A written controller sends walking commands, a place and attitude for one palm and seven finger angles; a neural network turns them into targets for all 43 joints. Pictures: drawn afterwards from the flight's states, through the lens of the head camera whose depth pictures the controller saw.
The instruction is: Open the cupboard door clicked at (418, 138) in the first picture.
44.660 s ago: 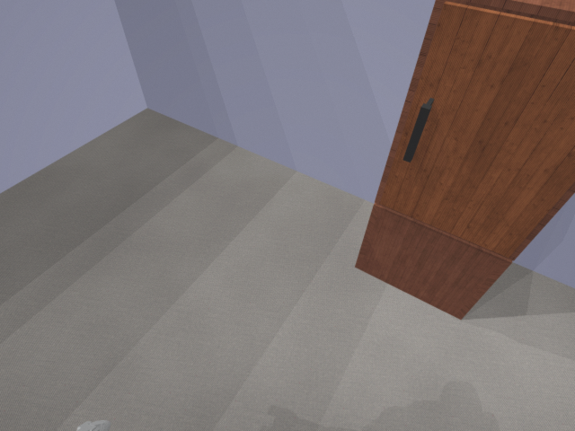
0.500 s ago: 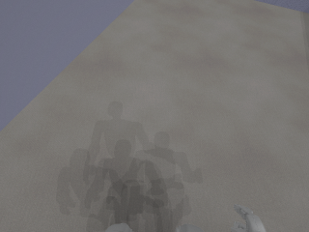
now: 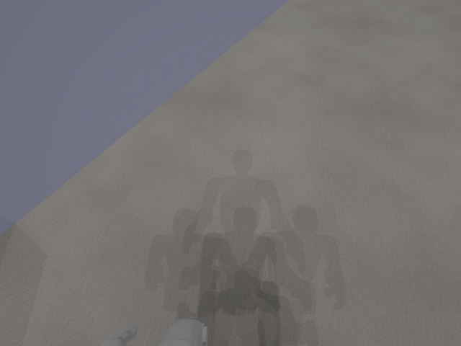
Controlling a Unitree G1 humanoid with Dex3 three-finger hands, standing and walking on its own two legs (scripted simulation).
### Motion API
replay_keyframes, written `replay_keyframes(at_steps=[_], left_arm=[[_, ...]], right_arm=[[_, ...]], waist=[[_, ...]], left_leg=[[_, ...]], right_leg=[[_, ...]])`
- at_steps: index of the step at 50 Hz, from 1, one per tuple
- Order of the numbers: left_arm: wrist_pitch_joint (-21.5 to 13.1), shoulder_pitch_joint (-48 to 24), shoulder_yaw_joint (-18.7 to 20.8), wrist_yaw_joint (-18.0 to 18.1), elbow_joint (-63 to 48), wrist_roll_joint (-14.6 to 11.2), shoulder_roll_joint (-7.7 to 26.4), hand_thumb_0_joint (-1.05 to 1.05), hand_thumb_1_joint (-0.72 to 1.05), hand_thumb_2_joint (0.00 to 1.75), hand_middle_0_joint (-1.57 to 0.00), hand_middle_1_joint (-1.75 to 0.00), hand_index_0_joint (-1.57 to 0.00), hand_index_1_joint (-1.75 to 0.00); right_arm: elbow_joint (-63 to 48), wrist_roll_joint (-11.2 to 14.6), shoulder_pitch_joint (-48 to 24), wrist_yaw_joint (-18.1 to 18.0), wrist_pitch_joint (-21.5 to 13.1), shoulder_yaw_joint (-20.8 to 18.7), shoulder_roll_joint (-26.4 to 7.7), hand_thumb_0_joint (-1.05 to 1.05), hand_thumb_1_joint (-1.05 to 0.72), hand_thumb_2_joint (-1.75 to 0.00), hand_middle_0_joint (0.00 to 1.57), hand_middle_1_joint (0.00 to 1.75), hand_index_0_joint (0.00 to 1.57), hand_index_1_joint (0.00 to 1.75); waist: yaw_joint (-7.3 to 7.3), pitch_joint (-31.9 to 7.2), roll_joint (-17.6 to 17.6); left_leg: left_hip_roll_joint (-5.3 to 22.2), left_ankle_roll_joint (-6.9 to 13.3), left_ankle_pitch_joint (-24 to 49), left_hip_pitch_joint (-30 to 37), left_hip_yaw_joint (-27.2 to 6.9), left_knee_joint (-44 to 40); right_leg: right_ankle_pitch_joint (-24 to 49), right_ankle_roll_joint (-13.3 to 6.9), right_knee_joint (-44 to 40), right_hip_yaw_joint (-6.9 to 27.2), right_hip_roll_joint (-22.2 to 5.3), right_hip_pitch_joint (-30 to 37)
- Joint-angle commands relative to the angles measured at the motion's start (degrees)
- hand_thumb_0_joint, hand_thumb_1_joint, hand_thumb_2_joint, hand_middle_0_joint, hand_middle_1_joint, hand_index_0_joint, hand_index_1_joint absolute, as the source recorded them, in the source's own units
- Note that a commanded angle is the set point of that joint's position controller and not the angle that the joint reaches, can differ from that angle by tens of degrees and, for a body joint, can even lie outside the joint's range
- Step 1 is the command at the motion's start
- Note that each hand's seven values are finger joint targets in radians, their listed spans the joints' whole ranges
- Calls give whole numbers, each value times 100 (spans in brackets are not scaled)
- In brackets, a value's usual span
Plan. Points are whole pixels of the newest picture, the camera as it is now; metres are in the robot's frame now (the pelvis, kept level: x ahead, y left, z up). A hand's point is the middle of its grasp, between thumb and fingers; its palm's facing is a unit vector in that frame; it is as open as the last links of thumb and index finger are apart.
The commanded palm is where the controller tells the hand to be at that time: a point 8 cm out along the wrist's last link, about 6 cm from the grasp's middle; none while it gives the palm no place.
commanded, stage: turn to face it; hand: left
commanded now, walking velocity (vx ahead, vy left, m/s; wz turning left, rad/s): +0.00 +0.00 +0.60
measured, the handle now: out of the picture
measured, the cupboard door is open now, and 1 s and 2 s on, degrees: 42 42 42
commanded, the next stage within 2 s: none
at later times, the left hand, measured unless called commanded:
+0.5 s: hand out of the picture +0.04 +0.25 -0.16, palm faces +0.31 -0.91 -0.26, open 7.4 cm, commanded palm none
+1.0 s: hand out of the picture -0.03 +0.16 -0.17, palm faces +0.61 -0.76 -0.23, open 7.3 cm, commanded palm none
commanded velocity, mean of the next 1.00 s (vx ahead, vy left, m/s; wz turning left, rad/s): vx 0.00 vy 0.00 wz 0.60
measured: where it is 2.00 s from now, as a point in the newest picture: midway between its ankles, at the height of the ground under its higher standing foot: outside the picture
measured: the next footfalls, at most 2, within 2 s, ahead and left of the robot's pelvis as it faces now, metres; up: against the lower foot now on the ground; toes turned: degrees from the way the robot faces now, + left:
left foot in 0.22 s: +0.03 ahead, +0.12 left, +0.00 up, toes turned +15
right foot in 0.64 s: +0.11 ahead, -0.12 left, +0.00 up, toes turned +19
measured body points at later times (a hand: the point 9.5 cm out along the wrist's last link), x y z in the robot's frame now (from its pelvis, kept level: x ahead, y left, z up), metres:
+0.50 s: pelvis +0.02 +0.01 +0.00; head +0.06 +0.04 +0.45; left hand +0.03 +0.29 -0.14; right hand +0.18 -0.21 -0.13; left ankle -0.01 +0.11 -0.74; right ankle +0.05 -0.15 -0.67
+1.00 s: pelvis +0.03 -0.03 -0.01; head +0.07 +0.01 +0.44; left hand -0.06 +0.20 -0.15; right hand +0.26 -0.18 -0.15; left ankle -0.04 +0.06 -0.71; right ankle +0.07 -0.13 -0.74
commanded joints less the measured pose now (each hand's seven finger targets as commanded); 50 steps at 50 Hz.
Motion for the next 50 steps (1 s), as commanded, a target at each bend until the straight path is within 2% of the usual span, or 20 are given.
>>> replay_keyframes(at_steps=[1,6,8,9,10,11,12,14,16,18,26,30,31,32,33,34,36,39,47,50], left_arm=[[-145,640,359,66,-227,9,1174,0,90,90,-20,-30,-20,-30],[-110,652,468,53,-145,54,1375,0,90,90,-20,-30,-20,-30],[-102,596,487,16,-135,47,1429,0,90,90,-20,-30,-20,-30],[-100,500,497,-9,-138,11,1458,0,90,90,-20,-30,-20,-30],[-84,405,486,-40,-229,-28,1359,0,90,90,-20,-30,-20,-30],[-53,153,356,-99,-531,-75,923,0,90,90,-20,-30,-20,-30],[51,-327,303,-32,-714,1,1038,0,90,90,-20,-30,-20,-30],[72,-422,347,-10,-544,-18,985,0,90,90,-20,-30,-20,-30],[126,-132,386,-82,-306,8,991,0,90,90,-20,-30,-20,-30],[140,56,379,-114,-209,21,963,0,90,90,-20,-30,-20,-30],[114,-209,319,-95,-435,-29,839,0,90,90,-20,-30,-20,-30],[-7,393,364,-60,-322,-60,927,0,90,90,-20,-30,-20,-30],[-72,640,434,-20,-287,-11,1227,0,90,90,-20,-30,-20,-30],[-121,715,528,35,-291,80,1759,0,90,90,-20,-30,-20,-30],[-88,623,441,35,-313,23,1721,0,90,90,-20,-30,-20,-30],[-107,401,422,61,-330,3,1490,0,90,90,-20,-30,-20,-30],[-108,-38,304,53,-429,-21,1109,0,90,90,-20,-30,-20,-30],[-125,45,313,75,-422,-2,1046,0,90,90,-20,-30,-20,-30],[-85,599,466,41,-149,74,1341,0,90,90,-20,-30,-20,-30],[-63,518,522,-8,-138,37,1445,0,90,90,-20,-30,-20,-30]], right_arm=[[-528,-5,-507,53,-144,2,-146,0,-90,-90,20,30,20,30],[-659,18,-657,58,-206,42,-130,0,-90,-90,20,30,20,30],[-665,5,-412,48,-236,11,-211,0,-90,-90,20,30,20,30],[-606,-23,-91,38,-256,-26,-358,0,-90,-90,20,30,20,30],[-510,-62,403,24,-306,-134,-752,0,-90,-90,20,30,20,30],[-486,-105,853,-23,-332,-316,-1480,0,-90,-90,20,30,20,30],[-348,-35,1114,-74,-292,-293,-1520,0,-90,-90,20,30,20,30],[-533,-53,597,-210,-337,-242,-1301,0,-90,-90,20,30,20,30],[-663,-56,45,-221,-369,-146,-1084,0,-90,-90,20,30,20,30],[-671,-48,-50,-208,-415,-117,-1019,0,-90,-90,20,30,20,30],[-610,-82,66,-161,-353,-209,-1080,0,-90,-90,20,30,20,30],[-689,-33,-195,-156,-301,-251,-997,0,-90,-90,20,30,20,30],[-723,18,-130,-124,-311,-220,-761,0,-90,-90,20,30,20,30],[-827,49,-41,-88,-320,-165,-373,0,-90,-90,20,30,20,30],[-813,-36,-120,-88,-289,-186,-496,0,-90,-90,20,30,20,30],[-702,-44,-148,-93,-221,-204,-509,0,-90,-90,20,30,20,30],[-507,-32,-34,-21,-158,-178,-462,0,-90,-90,20,30,20,30],[-436,-13,-96,35,-110,-112,-303,0,-90,-90,20,30,20,30],[-615,21,-648,61,-192,7,-100,0,-90,-90,20,30,20,30],[-593,4,-270,41,-250,-25,-242,0,-90,-90,20,30,20,30]], waist=[[404,-909,-1027],[457,-852,-1163],[290,-966,-1071],[78,-1095,-877],[-229,-1427,-108],[-477,-1493,1796],[-544,-1493,1179],[-329,-1192,1071],[24,-878,714],[152,-936,530],[97,-912,874],[412,-1066,750],[521,-1195,-44],[569,-1202,-1667],[529,-1041,-1374],[386,-954,-1619],[118,-763,-1136],[154,-767,-1117],[502,-778,-1268],[261,-944,-1050]], left_leg=[[94,-10,-15,-283,269,-876],[68,179,-116,375,537,-2137],[-72,268,266,978,674,-2902],[-95,338,798,1619,669,-3455],[470,638,2136,2815,-24,-3950],[2227,1636,4475,3542,-2484,-4227],[2495,1912,4590,3283,-2461,-4226],[2044,1748,3940,2709,-2081,-4311],[1482,1408,3324,2139,-1446,-4492],[1268,1299,3181,2097,-1202,-4543],[1060,1298,2980,1852,-1624,-4351],[745,983,2654,1069,-1783,-3753],[368,666,1609,317,-1473,-3170],[-514,177,-619,-650,-361,-1727],[-337,187,-1199,-539,-453,-390],[-160,154,-951,-558,-562,350],[49,49,-110,-517,-405,813],[102,-22,123,-358,-114,254],[64,100,-299,325,434,-1986],[-44,226,446,1237,583,-3145]], right_leg=[[4396,-378,-616,502,-1403,1462],[4246,-474,-340,315,-1701,1264],[4119,-301,107,93,-1646,1019],[3822,-125,612,-108,-1569,686],[2675,184,1691,-271,-1302,-327],[-1713,646,3179,-246,-300,-2101],[-2023,562,3696,676,-239,-2289],[-1405,605,4005,1068,-239,-2446],[-659,639,3943,1090,-167,-2142],[-376,657,3643,1061,-92,-1959],[-544,632,1694,878,319,-1166],[519,527,-284,748,476,421],[779,360,-1029,1359,-217,1328],[1465,-295,-1394,2941,-1871,1781],[2163,-697,-1312,2859,-2383,1037],[2495,-711,-1216,2730,-2057,761],[3007,-516,-958,1524,-1409,615],[3225,-400,-933,880,-1269,742],[3628,-491,-506,450,-1648,1113],[3196,-236,72,156,-1641,690]])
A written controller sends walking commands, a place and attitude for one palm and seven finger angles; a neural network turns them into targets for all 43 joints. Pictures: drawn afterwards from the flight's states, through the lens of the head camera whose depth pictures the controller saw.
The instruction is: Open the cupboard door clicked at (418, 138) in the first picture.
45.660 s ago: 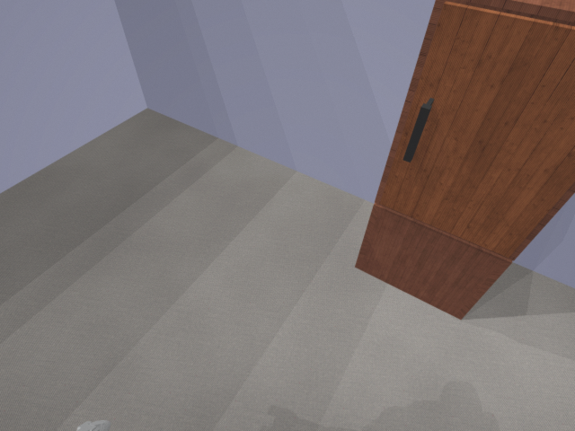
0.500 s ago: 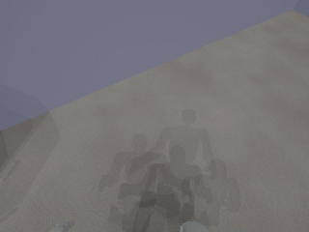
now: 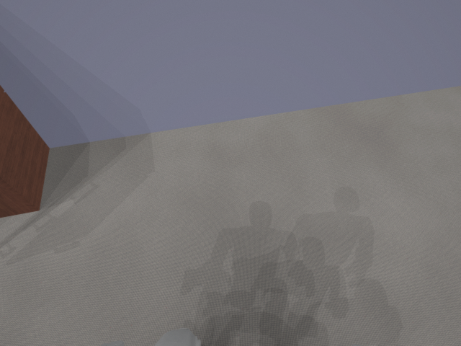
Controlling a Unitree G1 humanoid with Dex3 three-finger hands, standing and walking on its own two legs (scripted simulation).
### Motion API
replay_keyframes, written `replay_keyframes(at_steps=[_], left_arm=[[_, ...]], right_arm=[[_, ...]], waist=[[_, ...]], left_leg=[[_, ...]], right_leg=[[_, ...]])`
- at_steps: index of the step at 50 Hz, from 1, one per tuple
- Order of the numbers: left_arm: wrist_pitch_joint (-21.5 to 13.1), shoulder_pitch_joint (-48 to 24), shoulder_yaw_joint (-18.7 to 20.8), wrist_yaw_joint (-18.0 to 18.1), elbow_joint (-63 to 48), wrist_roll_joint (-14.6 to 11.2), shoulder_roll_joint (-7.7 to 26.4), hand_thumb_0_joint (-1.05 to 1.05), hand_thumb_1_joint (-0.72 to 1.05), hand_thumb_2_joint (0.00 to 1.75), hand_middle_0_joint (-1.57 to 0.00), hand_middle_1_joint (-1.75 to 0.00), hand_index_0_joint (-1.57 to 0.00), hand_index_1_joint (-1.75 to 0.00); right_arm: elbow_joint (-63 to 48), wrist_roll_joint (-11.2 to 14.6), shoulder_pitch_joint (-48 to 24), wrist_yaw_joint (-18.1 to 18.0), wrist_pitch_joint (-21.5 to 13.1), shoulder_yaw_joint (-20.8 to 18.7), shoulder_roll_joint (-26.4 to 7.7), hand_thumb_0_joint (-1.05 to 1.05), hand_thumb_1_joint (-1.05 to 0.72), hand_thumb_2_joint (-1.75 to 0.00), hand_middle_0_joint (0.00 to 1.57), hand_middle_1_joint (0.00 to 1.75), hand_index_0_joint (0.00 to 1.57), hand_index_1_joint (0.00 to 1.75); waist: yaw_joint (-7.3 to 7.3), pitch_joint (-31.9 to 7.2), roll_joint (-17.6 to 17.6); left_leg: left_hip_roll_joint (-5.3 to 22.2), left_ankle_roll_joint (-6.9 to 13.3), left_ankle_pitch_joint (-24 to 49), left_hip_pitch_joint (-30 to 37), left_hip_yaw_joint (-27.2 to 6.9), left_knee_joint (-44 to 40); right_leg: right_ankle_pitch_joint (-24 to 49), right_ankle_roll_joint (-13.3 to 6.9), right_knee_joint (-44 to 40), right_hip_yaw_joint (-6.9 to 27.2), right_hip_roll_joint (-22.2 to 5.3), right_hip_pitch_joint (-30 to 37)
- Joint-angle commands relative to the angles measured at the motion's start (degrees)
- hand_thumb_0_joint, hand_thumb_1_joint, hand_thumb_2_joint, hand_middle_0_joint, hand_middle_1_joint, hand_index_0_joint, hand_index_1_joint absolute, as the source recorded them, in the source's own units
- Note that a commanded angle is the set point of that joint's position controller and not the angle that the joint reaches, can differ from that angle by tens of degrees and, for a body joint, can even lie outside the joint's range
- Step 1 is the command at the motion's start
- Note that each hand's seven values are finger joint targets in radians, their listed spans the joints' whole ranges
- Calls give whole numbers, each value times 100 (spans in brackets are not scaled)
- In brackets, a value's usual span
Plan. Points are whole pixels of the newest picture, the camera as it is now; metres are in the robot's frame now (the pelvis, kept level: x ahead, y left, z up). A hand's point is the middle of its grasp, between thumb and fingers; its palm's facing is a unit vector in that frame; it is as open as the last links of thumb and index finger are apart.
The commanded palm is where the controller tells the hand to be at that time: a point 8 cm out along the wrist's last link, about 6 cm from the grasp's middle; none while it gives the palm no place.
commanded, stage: turn to face it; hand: left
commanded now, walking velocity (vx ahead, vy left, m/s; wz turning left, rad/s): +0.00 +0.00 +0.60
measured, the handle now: out of the picture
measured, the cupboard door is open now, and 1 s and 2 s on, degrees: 42 42 42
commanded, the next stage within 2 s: take the last steps up to it in 1.56 s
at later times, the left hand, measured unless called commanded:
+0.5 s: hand out of the picture +0.08 +0.22 -0.15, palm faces +0.26 -0.93 -0.27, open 7.4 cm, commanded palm none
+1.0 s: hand out of the picture -0.08 +0.20 -0.19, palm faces +0.60 -0.76 -0.25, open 7.4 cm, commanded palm none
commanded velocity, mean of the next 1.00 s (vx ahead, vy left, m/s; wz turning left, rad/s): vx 0.00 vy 0.00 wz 0.60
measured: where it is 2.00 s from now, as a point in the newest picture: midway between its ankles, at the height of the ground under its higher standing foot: outside the picture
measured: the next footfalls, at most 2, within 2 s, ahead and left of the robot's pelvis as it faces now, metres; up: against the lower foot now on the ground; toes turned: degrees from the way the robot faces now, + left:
left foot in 0.06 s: +0.04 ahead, +0.12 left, +0.00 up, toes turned +7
right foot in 0.50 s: +0.07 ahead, -0.13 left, +0.00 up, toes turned +14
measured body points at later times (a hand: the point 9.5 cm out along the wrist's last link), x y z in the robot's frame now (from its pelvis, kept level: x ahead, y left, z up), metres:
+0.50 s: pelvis +0.01 -0.02 +0.00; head +0.07 -0.01 +0.44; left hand +0.06 +0.26 -0.13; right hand +0.14 -0.25 -0.15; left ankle +0.00 +0.11 -0.73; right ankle +0.03 -0.14 -0.73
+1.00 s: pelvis +0.02 +0.00 -0.01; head +0.06 +0.06 +0.43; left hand -0.11 +0.24 -0.17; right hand +0.29 -0.13 -0.13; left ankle -0.03 +0.07 -0.73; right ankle +0.04 -0.14 -0.68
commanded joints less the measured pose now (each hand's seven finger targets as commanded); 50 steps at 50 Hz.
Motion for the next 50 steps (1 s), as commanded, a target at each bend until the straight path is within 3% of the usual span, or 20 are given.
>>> replay_keyframes(at_steps=[1,3,4,9,18,22,23,24,25,26,27,29,31,40,43,44,45,46,47,50], left_arm=[[-65,236,393,-8,-291,-52,1216,0,90,90,-20,-30,-20,-30],[6,-235,201,-53,-748,-86,614,0,90,90,-20,-30,-20,-30],[108,-645,204,22,-763,-18,764,0,90,90,-20,-30,-20,-30],[124,-201,270,-95,-301,-24,749,0,90,90,-20,-30,-20,-30],[116,-456,216,-62,-513,-71,654,0,90,90,-20,-30,-20,-30],[35,-2,227,-31,-464,-112,675,0,90,90,-20,-30,-20,-30],[-13,247,262,-7,-411,-120,727,0,90,90,-20,-30,-20,-30],[-84,478,329,32,-383,-62,1062,0,90,90,-20,-30,-20,-30],[-117,519,402,73,-400,22,1517,0,90,90,-20,-30,-20,-30],[-91,344,290,68,-443,-40,1439,0,90,90,-20,-30,-20,-30],[-100,108,322,113,-483,-56,1254,0,90,90,-20,-30,-20,-30],[-115,-257,186,87,-561,-79,854,0,90,90,-20,-30,-20,-30],[-141,-149,170,86,-563,-76,807,0,90,90,-20,-30,-20,-30],[-103,527,328,72,-279,-1,1136,0,90,90,-20,-30,-20,-30],[-99,432,384,38,-231,-14,1282,0,90,90,-20,-30,-20,-30],[-95,363,401,14,-251,-54,1291,0,90,90,-20,-30,-20,-30],[-70,299,366,-30,-382,-95,1126,0,90,90,-20,-30,-20,-30],[-50,-16,215,-68,-675,-128,683,0,90,90,-20,-30,-20,-30],[61,-481,186,24,-782,-63,824,0,90,90,-20,-30,-20,-30],[85,-469,246,-28,-493,-60,781,0,90,90,-20,-30,-20,-30]], right_arm=[[-484,-43,328,8,-263,-140,-546,0,-90,-90,20,30,20,30],[-382,-100,1161,-79,-291,-412,-1683,0,-90,-90,20,30,20,30],[-240,-82,1362,-158,-291,-369,-1562,0,-90,-90,20,30,20,30],[-568,-74,258,-253,-391,-198,-1100,0,-90,-90,20,30,20,30],[-520,-109,369,-198,-319,-264,-1160,0,-90,-90,20,30,20,30],[-598,-94,179,-199,-266,-315,-1148,0,-90,-90,20,30,20,30],[-625,-63,109,-196,-264,-311,-1049,0,-90,-90,20,30,20,30],[-660,-7,177,-161,-277,-279,-792,0,-90,-90,20,30,20,30],[-765,17,228,-134,-306,-226,-443,0,-90,-90,20,30,20,30],[-727,-81,219,-130,-275,-252,-614,0,-90,-90,20,30,20,30],[-643,-61,249,-144,-194,-288,-610,0,-90,-90,20,30,20,30],[-437,-59,232,-58,-131,-248,-580,0,-90,-90,20,30,20,30],[-401,-41,174,-17,-105,-191,-480,0,-90,-90,20,30,20,30],[-544,-12,-548,27,-158,-41,-258,0,-90,-90,20,30,20,30],[-541,-20,-177,7,-230,-60,-371,0,-90,-90,20,30,20,30],[-468,-50,178,1,-265,-110,-524,0,-90,-90,20,30,20,30],[-387,-92,667,-17,-316,-239,-1065,0,-90,-90,20,30,20,30],[-334,-108,1135,-70,-322,-404,-1707,0,-90,-90,20,30,20,30],[-193,-44,1421,-134,-294,-360,-1640,0,-90,-90,20,30,20,30],[-498,-88,489,-269,-341,-248,-1258,0,-90,-90,20,30,20,30]], waist=[[-191,-1182,-417],[-672,-1430,2093],[-760,-1461,1558],[-101,-969,929],[-153,-876,1158],[55,-993,1128],[202,-1143,963],[304,-1295,95],[337,-1245,-1449],[210,-1089,-934],[71,-1159,-1285],[-131,-710,-770],[-106,-741,-851],[277,-741,-947],[46,-980,-878],[-175,-1181,-625],[-465,-1588,478],[-707,-1663,2172],[-785,-1758,1531],[-351,-1073,1039]], left_leg=[[-88,220,1265,1251,148,-1859],[2316,1586,4671,2479,-2928,-2433],[2267,1633,4280,2271,-2846,-2434],[1177,1155,3193,1396,-1608,-2627],[1003,1220,2508,1052,-2143,-2567],[800,1096,2694,485,-2500,-2127],[609,917,2468,155,-2434,-1842],[155,565,1459,-620,-1997,-1154],[-727,71,-661,-1542,-765,351],[-492,82,-949,-1394,-894,1564],[-340,45,-804,-1367,-926,2231],[-96,-54,81,-1373,-742,2753],[-57,-103,317,-1326,-542,2539],[-66,17,-29,-607,132,108],[-231,151,515,260,330,-1055],[-253,229,1189,1060,299,-1725],[605,641,2722,2328,-791,-2043],[2197,1618,5265,2887,-2955,-2196],[2315,1770,5115,2645,-2818,-2169],[1527,1418,3980,1700,-2018,-2397]], right_leg=[[2965,-156,482,512,-1198,187],[-1970,455,2883,691,63,-2296],[-1755,396,3364,1426,38,-2443],[-173,488,3454,1657,164,-2182],[-379,477,1679,1554,543,-1409],[93,354,192,1462,844,-179],[614,321,-686,1477,755,514],[706,135,-1491,2178,-36,1436],[1478,-541,-1733,3736,-1670,1759],[2365,-836,-1545,3398,-1962,1062],[2749,-839,-1459,3294,-1741,885],[3368,-664,-1195,2065,-1052,632],[3726,-537,-1146,1567,-900,776],[4336,-619,-717,970,-1264,1238],[4316,-422,-65,689,-1283,1035],[3988,-216,585,492,-1177,620],[2324,136,1784,286,-767,-597],[-1863,466,3149,541,91,-2161],[-1910,385,3553,1406,53,-2255],[-762,462,3739,1696,65,-2307]])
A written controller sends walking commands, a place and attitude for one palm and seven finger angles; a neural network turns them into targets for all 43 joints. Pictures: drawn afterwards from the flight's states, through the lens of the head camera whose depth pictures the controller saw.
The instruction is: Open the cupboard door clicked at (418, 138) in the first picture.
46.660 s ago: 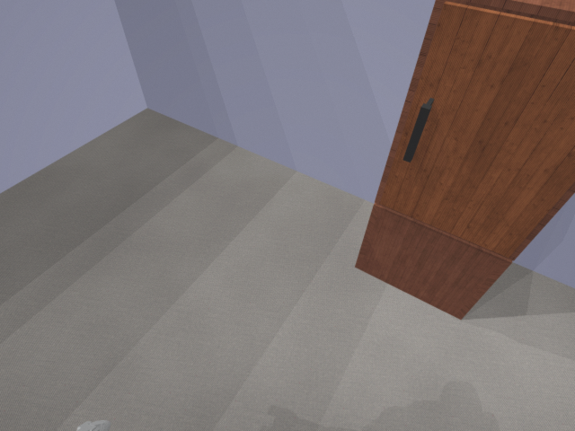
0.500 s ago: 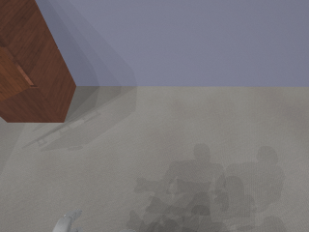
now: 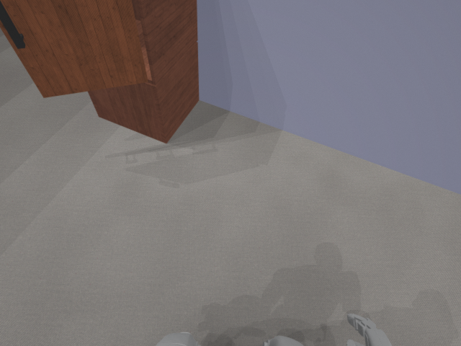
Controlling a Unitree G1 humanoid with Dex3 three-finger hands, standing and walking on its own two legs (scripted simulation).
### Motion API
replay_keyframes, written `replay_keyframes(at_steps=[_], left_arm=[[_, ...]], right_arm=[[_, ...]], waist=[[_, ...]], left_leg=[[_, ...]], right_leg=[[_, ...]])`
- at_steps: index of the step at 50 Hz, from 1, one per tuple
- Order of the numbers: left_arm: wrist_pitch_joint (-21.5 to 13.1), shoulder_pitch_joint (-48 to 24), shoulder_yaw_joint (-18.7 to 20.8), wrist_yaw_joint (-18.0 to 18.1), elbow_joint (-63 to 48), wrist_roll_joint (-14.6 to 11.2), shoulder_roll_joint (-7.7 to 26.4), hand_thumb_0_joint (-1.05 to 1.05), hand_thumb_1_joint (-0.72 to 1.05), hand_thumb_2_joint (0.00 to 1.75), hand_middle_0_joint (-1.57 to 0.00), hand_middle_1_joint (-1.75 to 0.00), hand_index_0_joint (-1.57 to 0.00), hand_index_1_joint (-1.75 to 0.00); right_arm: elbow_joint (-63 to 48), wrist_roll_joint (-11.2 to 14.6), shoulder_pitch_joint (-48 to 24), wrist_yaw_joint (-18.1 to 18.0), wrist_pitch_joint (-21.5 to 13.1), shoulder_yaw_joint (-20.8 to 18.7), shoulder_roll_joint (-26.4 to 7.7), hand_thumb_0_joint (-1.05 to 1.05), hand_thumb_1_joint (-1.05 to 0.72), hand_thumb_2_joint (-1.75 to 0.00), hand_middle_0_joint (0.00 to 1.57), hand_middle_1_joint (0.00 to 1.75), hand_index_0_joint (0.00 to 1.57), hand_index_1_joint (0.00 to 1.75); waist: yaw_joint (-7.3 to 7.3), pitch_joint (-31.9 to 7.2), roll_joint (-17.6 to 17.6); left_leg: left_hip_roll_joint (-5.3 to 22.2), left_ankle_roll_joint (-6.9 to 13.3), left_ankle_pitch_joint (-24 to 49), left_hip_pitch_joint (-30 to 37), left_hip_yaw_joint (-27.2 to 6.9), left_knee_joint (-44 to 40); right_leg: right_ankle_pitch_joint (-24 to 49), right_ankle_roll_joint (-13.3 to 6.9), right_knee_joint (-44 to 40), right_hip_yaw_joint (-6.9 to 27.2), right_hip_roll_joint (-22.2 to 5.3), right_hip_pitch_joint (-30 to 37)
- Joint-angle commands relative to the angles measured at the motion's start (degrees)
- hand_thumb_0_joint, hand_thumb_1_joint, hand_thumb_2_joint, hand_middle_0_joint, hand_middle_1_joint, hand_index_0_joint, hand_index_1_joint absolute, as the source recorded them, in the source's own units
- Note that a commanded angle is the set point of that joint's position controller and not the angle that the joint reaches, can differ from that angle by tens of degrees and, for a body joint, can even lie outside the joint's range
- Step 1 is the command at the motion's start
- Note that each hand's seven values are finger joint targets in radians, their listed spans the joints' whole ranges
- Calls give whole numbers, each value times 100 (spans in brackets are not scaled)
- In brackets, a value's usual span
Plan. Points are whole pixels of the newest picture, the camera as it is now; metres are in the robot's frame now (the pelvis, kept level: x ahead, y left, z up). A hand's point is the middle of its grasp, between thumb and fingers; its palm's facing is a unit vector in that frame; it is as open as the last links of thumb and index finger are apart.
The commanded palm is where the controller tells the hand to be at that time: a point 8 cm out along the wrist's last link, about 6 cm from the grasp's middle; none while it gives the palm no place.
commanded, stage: turn to face it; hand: left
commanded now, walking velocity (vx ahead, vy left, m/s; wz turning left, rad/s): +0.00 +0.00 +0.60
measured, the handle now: (7, 17) +0.90 +0.73 -0.01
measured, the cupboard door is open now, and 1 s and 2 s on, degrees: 42 42 42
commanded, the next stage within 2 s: take the last steps up to it in 0.56 s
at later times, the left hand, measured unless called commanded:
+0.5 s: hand out of the picture +0.10 +0.16 -0.13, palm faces +0.22 -0.94 -0.27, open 7.4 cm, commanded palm none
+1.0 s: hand out of the picture -0.09 +0.15 -0.17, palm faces +0.50 -0.85 -0.20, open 7.4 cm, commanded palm none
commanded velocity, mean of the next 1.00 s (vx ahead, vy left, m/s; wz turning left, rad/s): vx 0.11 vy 0.05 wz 0.31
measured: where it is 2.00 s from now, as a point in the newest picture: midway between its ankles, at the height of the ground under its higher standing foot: (187, 299)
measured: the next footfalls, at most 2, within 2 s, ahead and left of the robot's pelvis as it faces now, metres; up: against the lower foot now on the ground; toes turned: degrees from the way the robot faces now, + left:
right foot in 0.40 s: +0.08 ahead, -0.14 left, +0.00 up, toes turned +9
left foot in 0.90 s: +0.01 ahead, +0.07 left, +0.00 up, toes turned +28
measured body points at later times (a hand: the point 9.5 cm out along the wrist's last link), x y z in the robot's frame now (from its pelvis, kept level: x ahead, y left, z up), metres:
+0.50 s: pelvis +0.03 -0.06 +0.01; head +0.08 -0.07 +0.46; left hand +0.09 +0.20 -0.11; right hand +0.13 -0.29 -0.15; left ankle -0.03 +0.07 -0.66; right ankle +0.04 -0.15 -0.72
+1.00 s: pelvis +0.03 -0.01 +0.01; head +0.04 +0.02 +0.46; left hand -0.11 +0.19 -0.15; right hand +0.23 -0.18 -0.12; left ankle -0.02 +0.05 -0.72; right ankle +0.04 -0.14 -0.66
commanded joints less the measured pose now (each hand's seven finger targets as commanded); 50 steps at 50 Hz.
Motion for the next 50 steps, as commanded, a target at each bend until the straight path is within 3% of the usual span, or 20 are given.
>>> replay_keyframes(at_steps=[1,3,11,15,17,18,19,20,21,22,24,27,33,38,41,43,44,45,46,50], left_arm=[[-209,-453,106,-69,-669,27,378,0,90,90,-20,-30,-20,-30],[-199,-269,102,-85,-596,31,357,0,90,90,-20,-30,-20,-30],[-197,-686,42,-60,-797,0,273,0,90,90,-20,-30,-20,-30],[-239,-609,15,-47,-819,-38,216,0,90,90,-20,-30,-20,-30],[-294,-286,32,-32,-740,-48,248,0,90,90,-20,-30,-20,-30],[-343,-27,58,-12,-669,-53,295,0,90,90,-20,-30,-20,-30],[-412,185,116,17,-616,-5,558,0,90,90,-20,-30,-20,-30],[-450,366,205,60,-575,80,1004,0,90,90,-20,-30,-20,-30],[-443,342,130,62,-576,32,956,0,90,90,-20,-30,-20,-30],[-428,96,125,99,-601,19,769,0,90,90,-20,-30,-20,-30],[-448,-262,21,72,-651,-9,432,0,90,90,-20,-30,-20,-30],[-495,-113,2,79,-575,5,298,0,90,90,-20,-30,-20,-30],[-503,490,57,83,-244,54,391,0,90,90,-20,-30,-20,-30],[-543,831,142,13,84,93,578,0,90,90,-20,-30,-20,-30],[-569,758,184,-41,220,97,648,0,90,90,-20,-30,-20,-30],[-542,469,192,-76,238,54,624,0,90,90,-20,-30,-20,-30],[-507,377,159,-121,138,10,393,0,90,90,-20,-30,-20,-30],[-502,165,40,-180,-102,1,14,0,90,90,-20,-30,-20,-30],[-473,-352,-14,-139,-254,80,80,0,90,90,-20,-30,-20,-30],[-437,-117,-27,-223,137,88,21,0,90,90,-20,-30,-20,-30]], right_arm=[[-204,-44,632,-189,-54,-285,-1168,0,-90,-90,20,30,20,30],[-206,-33,554,-181,-100,-248,-1101,0,-90,-90,20,30,20,30],[-104,-51,828,-149,-62,-295,-1120,0,-90,-90,20,30,20,30],[-121,-73,717,-157,-1,-326,-1092,0,-90,-90,20,30,20,30],[-122,-48,633,-156,13,-340,-1042,0,-90,-90,20,30,20,30],[-140,-19,568,-150,17,-331,-954,0,-90,-90,20,30,20,30],[-140,30,664,-116,-1,-302,-726,0,-90,-90,20,30,20,30],[-247,68,723,-84,-20,-247,-381,0,-90,-90,20,30,20,30],[-211,-1,640,-105,39,-276,-548,0,-90,-90,20,30,20,30],[-119,-8,655,-113,118,-307,-544,0,-90,-90,20,30,20,30],[104,-2,659,-48,169,-265,-459,0,-90,-90,20,30,20,30],[235,6,658,-11,210,-213,-323,0,-90,-90,20,30,20,30],[278,23,244,-39,174,-93,-115,0,-90,-90,20,30,20,30],[176,18,-73,16,53,-33,-99,0,-90,-90,20,30,20,30],[178,2,56,51,-39,-22,-113,0,-90,-90,20,30,20,30],[353,-14,707,25,-129,-20,-177,0,-90,-90,20,30,20,30],[484,-42,1230,-22,-181,-120,-601,0,-90,-90,20,30,20,30],[594,-113,1819,-82,-159,-268,-1157,0,-90,-90,20,30,20,30],[677,-85,2035,-145,-114,-220,-1163,0,-90,-90,20,30,20,30],[458,-35,1371,-237,-294,5,-522,0,-90,-90,20,30,20,30]], waist=[[-301,-979,1061],[-163,-1051,1047],[-253,-951,1221],[-211,-982,1467],[-53,-1070,1280],[89,-1128,1181],[159,-1266,458],[216,-1331,-1076],[198,-1220,-919],[60,-1123,-1131],[-148,-728,-554],[-158,-702,-598],[90,-762,-502],[302,-654,-583],[197,-608,-509],[-186,-720,-172],[-442,-926,830],[-699,-902,2373],[-832,-726,1906],[-238,16,937]], left_leg=[[1601,680,3365,1333,-1736,-1680],[1438,612,3500,1327,-1492,-1689],[1312,669,3302,1287,-1899,-1628],[1216,621,3324,913,-2211,-1406],[1088,498,3191,631,-2265,-1148],[929,321,2754,281,-2192,-914],[569,-15,1670,-428,-1867,-412],[-336,-470,-897,-1399,-737,897],[-223,-499,-1721,-1262,-802,2124],[-83,-509,-1525,-1217,-901,2819],[86,-595,-657,-1323,-763,3382],[163,-650,-216,-1199,-615,3181],[172,-639,-656,-870,-300,1659],[190,-496,-858,-667,-91,737],[159,-393,-616,-143,75,-57],[21,-285,58,1255,250,-1353],[653,49,-91,2384,-672,-1863],[2069,723,84,2993,-2573,-2288],[2301,1075,-6,2559,-2754,-2491],[1570,755,697,1555,-1577,-2761]], right_leg=[[769,132,922,781,23,-1176],[985,163,660,778,74,-994],[944,199,-542,709,365,-695],[832,78,-1748,583,657,152],[1448,15,-2611,542,770,863],[2034,-21,-3439,567,658,1512],[2593,-182,-4036,1102,25,2445],[3617,-817,-4186,2539,-1534,2958],[4323,-1256,-4188,2596,-2031,2203],[4493,-1289,-4164,2445,-1779,1887],[4921,-1112,-3963,1363,-1087,1714],[4947,-940,-4028,829,-881,1657],[5306,-1144,-3919,698,-1073,2097],[3659,-1272,-4236,1093,-1483,2139],[2676,-1210,-4189,1030,-1535,1787],[2069,-869,-3578,492,-1192,951],[1525,-543,-2401,-12,-639,-72],[-146,-231,-773,-475,181,-1505],[-318,-335,-21,178,150,-1815],[1180,-326,608,594,-28,-1662]])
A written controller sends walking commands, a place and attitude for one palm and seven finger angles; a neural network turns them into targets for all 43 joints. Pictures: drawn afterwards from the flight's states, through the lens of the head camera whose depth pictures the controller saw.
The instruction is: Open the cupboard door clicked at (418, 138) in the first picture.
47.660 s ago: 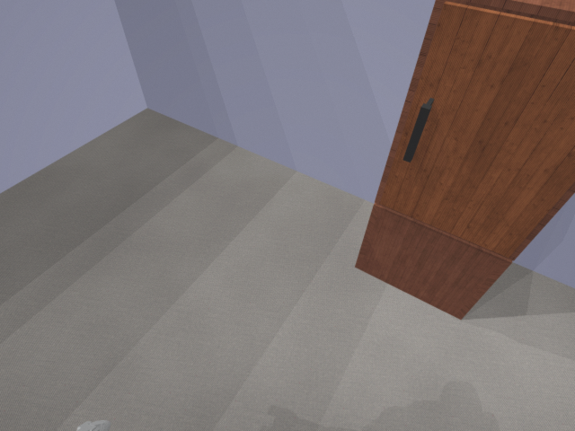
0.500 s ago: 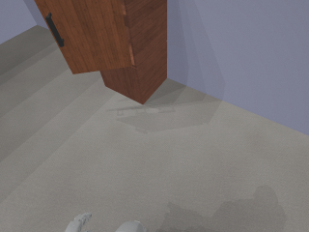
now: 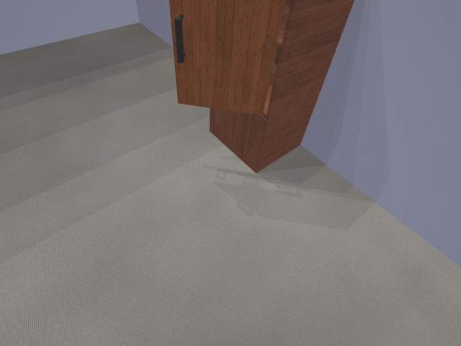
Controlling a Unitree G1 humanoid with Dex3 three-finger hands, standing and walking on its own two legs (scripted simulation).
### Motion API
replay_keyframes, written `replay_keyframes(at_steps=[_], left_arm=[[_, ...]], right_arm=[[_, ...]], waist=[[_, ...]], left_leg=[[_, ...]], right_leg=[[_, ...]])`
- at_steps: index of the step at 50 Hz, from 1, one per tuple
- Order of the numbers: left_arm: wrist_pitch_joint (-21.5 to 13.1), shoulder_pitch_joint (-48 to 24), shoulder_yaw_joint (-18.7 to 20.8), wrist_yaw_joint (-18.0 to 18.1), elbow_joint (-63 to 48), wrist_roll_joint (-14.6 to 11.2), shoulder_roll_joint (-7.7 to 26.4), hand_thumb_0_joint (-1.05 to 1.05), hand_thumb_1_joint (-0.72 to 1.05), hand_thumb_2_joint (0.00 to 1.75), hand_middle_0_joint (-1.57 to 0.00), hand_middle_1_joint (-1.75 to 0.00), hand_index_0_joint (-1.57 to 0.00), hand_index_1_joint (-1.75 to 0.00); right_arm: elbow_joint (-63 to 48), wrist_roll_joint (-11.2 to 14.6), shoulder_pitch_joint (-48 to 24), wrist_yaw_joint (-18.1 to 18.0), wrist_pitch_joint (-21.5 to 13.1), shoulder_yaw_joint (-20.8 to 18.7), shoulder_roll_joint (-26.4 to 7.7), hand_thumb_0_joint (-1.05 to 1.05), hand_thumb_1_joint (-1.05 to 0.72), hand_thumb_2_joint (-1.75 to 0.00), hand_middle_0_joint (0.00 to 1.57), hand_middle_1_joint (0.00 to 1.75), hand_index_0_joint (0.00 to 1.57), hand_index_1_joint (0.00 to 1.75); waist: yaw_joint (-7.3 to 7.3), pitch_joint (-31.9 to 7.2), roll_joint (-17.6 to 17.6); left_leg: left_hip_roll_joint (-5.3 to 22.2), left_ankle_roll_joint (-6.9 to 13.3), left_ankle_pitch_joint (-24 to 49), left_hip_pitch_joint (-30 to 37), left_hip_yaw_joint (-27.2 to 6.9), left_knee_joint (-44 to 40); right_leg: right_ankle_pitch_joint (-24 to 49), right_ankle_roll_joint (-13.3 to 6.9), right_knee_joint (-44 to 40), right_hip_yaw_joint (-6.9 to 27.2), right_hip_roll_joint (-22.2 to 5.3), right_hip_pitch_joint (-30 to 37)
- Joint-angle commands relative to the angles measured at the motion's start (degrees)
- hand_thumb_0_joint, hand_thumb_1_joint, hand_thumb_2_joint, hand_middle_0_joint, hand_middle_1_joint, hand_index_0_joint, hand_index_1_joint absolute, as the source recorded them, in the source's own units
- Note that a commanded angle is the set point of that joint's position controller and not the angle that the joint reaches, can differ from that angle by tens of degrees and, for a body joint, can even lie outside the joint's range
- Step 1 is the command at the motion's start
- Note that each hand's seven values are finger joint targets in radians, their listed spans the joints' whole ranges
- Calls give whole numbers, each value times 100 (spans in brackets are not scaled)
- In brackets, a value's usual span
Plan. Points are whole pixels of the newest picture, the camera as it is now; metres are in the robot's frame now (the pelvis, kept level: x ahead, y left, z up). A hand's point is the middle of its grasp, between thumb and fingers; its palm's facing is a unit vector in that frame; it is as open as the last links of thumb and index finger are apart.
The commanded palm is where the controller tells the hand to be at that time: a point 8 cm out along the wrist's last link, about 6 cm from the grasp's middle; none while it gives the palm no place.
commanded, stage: take the last steps up to it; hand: left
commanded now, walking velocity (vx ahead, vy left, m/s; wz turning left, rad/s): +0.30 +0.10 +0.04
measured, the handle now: (181, 39) +1.10 +0.31 -0.02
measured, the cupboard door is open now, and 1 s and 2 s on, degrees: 42 42 42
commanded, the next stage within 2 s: come to a stop and stand still in 1.26 s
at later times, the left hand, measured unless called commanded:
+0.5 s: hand (178, 267) +0.29 +0.14 -0.16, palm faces -0.01 -0.98 -0.20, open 7.4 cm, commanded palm none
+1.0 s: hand (164, 303) +0.22 +0.15 -0.16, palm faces +0.20 -0.97 -0.15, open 7.4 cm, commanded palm none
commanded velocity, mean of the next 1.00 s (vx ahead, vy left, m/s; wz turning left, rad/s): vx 0.30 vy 0.09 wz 0.01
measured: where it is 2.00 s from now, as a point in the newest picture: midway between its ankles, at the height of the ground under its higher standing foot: (217, 276)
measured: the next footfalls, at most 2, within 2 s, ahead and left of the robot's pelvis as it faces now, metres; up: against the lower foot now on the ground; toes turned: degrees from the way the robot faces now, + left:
right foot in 0.44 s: +0.25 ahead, -0.09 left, +0.00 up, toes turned -7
left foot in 1.00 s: +0.45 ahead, +0.14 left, +0.00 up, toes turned +9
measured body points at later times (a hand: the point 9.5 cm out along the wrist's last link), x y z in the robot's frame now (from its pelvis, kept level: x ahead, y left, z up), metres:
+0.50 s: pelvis +0.16 -0.02 -0.01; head +0.20 -0.05 +0.43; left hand +0.29 +0.20 -0.14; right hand +0.02 -0.22 -0.16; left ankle +0.00 +0.08 -0.67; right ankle +0.21 -0.09 -0.73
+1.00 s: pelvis +0.35 +0.02 +0.00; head +0.39 +0.03 +0.44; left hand +0.21 +0.21 -0.15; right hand +0.50 -0.20 -0.14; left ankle +0.41 +0.13 -0.73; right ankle +0.21 -0.09 -0.73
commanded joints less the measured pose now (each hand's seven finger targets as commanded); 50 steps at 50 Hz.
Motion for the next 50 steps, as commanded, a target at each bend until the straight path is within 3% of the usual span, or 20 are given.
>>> replay_keyframes(at_steps=[1,5,16,18,20,21,22,23,24,25,26,28,30,35,44,46,47,48,49,50], left_arm=[[-288,-596,-12,-79,-628,14,209,0,90,90,-20,-30,-20,-30],[-267,-534,-37,-44,-538,-3,148,0,90,90,-20,-30,-20,-30],[-341,-1951,-126,-105,-1096,-54,-115,0,90,90,-20,-30,-20,-30],[-373,-1686,-97,-86,-1062,-61,-55,0,90,90,-20,-30,-20,-30],[-432,-401,1,-47,-715,-61,117,0,90,90,-20,-30,-20,-30],[-496,564,111,6,-460,-35,473,0,90,90,-20,-30,-20,-30],[-502,1262,254,80,-271,-26,1011,0,90,90,-20,-30,-20,-30],[-514,944,265,89,-294,-124,1028,0,90,90,-20,-30,-20,-30],[-499,294,185,125,-496,-128,718,0,90,90,-20,-30,-20,-30],[-527,-132,89,133,-540,-128,390,0,90,90,-20,-30,-20,-30],[-583,-299,2,121,-555,-107,107,0,90,90,-20,-30,-20,-30],[-652,-383,-44,119,-505,-89,-87,0,90,90,-20,-30,-20,-30],[-719,-179,-15,111,-417,-67,-250,0,90,90,-20,-30,-20,-30],[-814,131,-29,80,-201,-82,-5,0,90,90,-20,-30,-20,-30],[-727,756,-75,129,221,-37,240,0,90,90,-20,-30,-20,-30],[-702,748,-52,150,264,-26,319,0,90,90,-20,-30,-20,-30],[-693,641,-29,147,259,-29,379,0,90,90,-20,-30,-20,-30],[-686,494,-18,150,220,-51,393,0,90,90,-20,-30,-20,-30],[-672,549,-55,119,144,-93,261,0,90,90,-20,-30,-20,-30],[-659,756,-100,69,31,-153,-97,0,90,90,-20,-30,-20,-30]], right_arm=[[78,17,964,-117,-122,-141,-780,0,-90,-90,20,30,20,30],[306,50,1393,-121,-223,-107,-644,0,-90,-90,20,30,20,30],[982,-41,2366,-197,-279,-23,-533,0,-90,-90,20,30,20,30],[1062,-36,2368,-202,-269,-14,-565,0,-90,-90,20,30,20,30],[1060,31,2120,-202,-272,-58,-678,0,-90,-90,20,30,20,30],[980,102,2016,-161,-303,-82,-623,0,-90,-90,20,30,20,30],[766,173,2148,-138,-351,-86,-410,0,-90,-90,20,30,20,30],[773,128,1950,-127,-275,-146,-493,0,-90,-90,20,30,20,30],[650,78,1472,-89,-220,-187,-413,0,-90,-90,20,30,20,30],[638,48,1243,-57,-160,-171,-178,0,-90,-90,20,30,20,30],[700,11,1379,-23,-76,-140,16,0,-90,-90,20,30,20,30],[854,-36,1797,25,38,-143,161,0,-90,-90,20,30,20,30],[839,-58,1742,40,72,-160,209,0,-90,-90,20,30,20,30],[441,-27,880,125,60,-178,85,0,-90,-90,20,30,20,30],[-57,13,-663,242,-55,-110,-131,0,-90,-90,20,30,20,30],[-55,19,-615,212,-106,-103,-190,0,-90,-90,20,30,20,30],[52,10,-249,171,-135,-119,-267,0,-90,-90,20,30,20,30],[268,-16,470,108,-179,-148,-395,0,-90,-90,20,30,20,30],[480,-59,1209,35,-220,-228,-758,0,-90,-90,20,30,20,30],[580,-122,1770,-39,-223,-376,-1350,0,-90,-90,20,30,20,30]], waist=[[-371,321,851],[-286,231,777],[-542,592,843],[-374,467,738],[231,-111,539],[590,-703,116],[642,-1325,-969],[466,-1237,-873],[313,-361,-81],[43,192,290],[-148,302,152],[-396,120,-193],[-415,62,-135],[-293,36,-123],[46,367,-391],[-52,226,-472],[-251,23,-392],[-617,-297,-265],[-877,-866,186],[-951,-1452,1421]], left_leg=[[1519,605,1271,766,-1456,-1942],[1377,582,2694,998,-986,-1900],[1522,616,3682,1344,-885,-1624],[1500,553,4550,1076,-816,-1180],[1188,278,4933,615,-579,162],[836,69,3807,-379,-369,1469],[-117,-227,-301,-1911,-66,3409],[95,-206,-1212,-2128,-628,4538],[402,-213,-700,-2400,-831,4719],[656,-225,-160,-2333,-891,4460],[735,-283,206,-2067,-818,4217],[794,-405,589,-1853,-641,3806],[832,-519,779,-1977,-507,3417],[871,-647,1126,-2542,-384,2656],[511,-467,779,-2190,8,925],[349,-344,473,-1683,85,499],[177,-286,548,-1043,226,149],[19,-209,927,6,311,-392],[561,-20,1659,1527,-34,-376],[2077,645,2722,2788,-1952,-310]], right_leg=[[864,34,777,405,-116,-1595],[1325,98,626,326,-33,-1606],[1320,-200,-1482,56,190,-1189],[1062,-332,-1895,-92,440,-299],[1592,-456,-2648,-121,612,1466],[1867,-751,-2901,755,-107,3025],[2811,-1498,-3557,3360,-1896,4293],[2447,-1683,-4120,3920,-2320,3564],[1783,-1526,-4423,3393,-2100,2494],[1694,-1204,-4504,2515,-1722,1544],[1746,-956,-4654,1875,-1403,963],[1899,-774,-4816,1082,-1037,776],[2423,-774,-4848,841,-907,915],[3744,-836,-4706,552,-931,1661],[4573,-791,-4397,486,-1169,2378],[5258,-758,-3965,431,-1196,2494],[5552,-681,-3522,288,-1095,2355],[5613,-536,-2713,94,-887,2029],[4493,-380,-1557,-62,-565,1119],[836,-167,-12,-336,245,-405]])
